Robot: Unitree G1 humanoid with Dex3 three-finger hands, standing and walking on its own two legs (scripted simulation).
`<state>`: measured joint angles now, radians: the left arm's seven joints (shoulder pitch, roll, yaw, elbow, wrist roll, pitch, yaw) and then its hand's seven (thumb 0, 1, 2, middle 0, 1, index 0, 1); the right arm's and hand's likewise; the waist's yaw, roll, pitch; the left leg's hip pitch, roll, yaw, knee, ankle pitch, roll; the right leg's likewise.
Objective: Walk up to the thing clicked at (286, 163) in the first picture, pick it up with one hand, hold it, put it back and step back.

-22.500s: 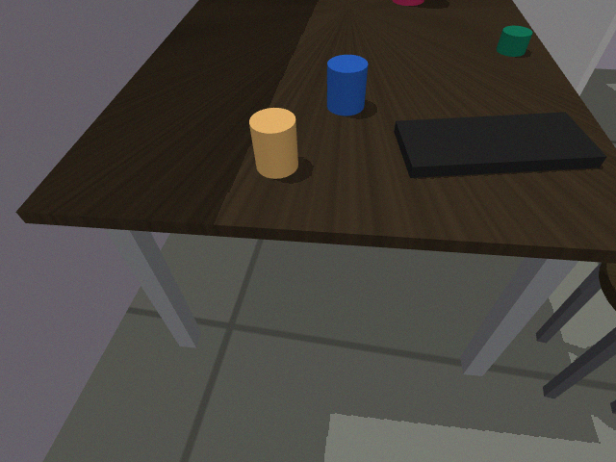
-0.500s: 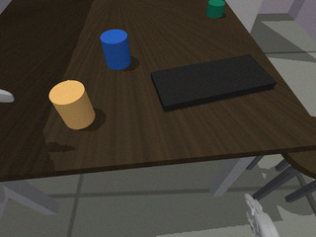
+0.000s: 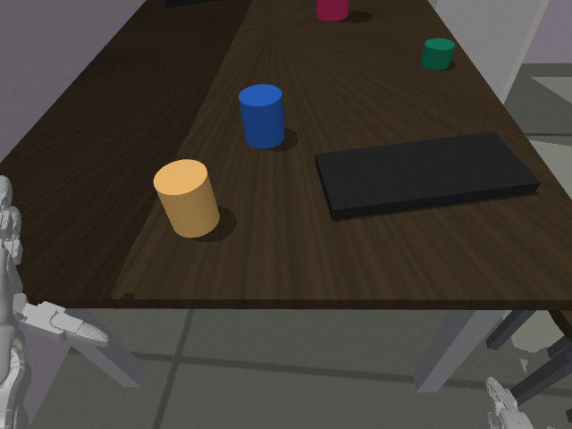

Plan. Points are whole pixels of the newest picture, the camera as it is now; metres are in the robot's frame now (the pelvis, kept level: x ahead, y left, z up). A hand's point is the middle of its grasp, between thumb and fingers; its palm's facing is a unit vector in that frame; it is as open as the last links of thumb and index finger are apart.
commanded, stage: sink last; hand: left
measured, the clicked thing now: (188, 192) +0.51 +0.20 +0.05
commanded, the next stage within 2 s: home in 0.50 s
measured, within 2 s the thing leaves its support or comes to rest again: neither
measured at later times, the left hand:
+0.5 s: hand (30, 386) +0.15 +0.23 +0.17, palm faces +0.42 -0.80 -0.44, open 17.4 cm
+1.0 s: hand (104, 406) +0.17 +0.23 +0.05, palm faces +0.30 -0.89 -0.34, open 17.4 cm
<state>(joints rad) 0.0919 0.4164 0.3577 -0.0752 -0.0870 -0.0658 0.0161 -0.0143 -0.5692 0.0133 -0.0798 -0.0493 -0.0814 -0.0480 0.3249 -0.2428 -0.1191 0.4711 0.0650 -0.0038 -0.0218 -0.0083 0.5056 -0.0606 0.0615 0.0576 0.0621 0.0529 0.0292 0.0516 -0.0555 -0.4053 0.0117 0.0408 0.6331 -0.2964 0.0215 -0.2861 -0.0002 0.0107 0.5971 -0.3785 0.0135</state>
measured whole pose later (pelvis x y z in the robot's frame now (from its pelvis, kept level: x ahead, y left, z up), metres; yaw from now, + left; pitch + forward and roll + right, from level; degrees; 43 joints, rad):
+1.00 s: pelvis -0.01 -0.02 +0.01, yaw +1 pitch -2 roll +1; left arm 0.44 0.26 0.21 0.01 -0.05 -0.26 0.02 -0.01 -0.53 0.07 -0.06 -0.07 -0.06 -0.06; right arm 0.23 -0.17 -0.04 0.60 0.03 -0.12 -0.04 0.00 -0.39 -0.63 0.16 0.23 0.17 0.22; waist 0.04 0.03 0.04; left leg -0.23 0.00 0.02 0.44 -0.19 0.00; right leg -0.14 -0.01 -0.01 0.48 -0.32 -0.01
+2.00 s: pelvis +0.00 -0.02 +0.01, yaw +1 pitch -1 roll +0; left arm 0.22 0.35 -0.02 0.90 0.04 -0.03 0.03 -0.01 -0.56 0.04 -0.05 -0.05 -0.06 -0.05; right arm 0.18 -0.33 -0.02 0.90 -0.02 0.00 0.02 0.01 -0.90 -0.90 0.21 0.30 0.21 0.30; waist -0.01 0.02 -0.01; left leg -0.22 0.02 0.03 0.47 -0.23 -0.01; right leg -0.12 0.01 0.00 0.47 -0.33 -0.02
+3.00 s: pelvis -0.01 -0.01 +0.02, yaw +0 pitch -2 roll +0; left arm 0.14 0.35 -0.02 1.13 0.01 -0.01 0.01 0.00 -0.57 0.03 -0.05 -0.05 -0.05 -0.05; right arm 0.13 -0.35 0.01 1.13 -0.01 -0.02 0.01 0.01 -0.90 -0.90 0.21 0.30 0.21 0.30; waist -0.01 0.01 0.03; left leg -0.15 0.00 0.04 0.32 -0.14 0.01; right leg -0.04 -0.01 0.01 0.31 -0.23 0.01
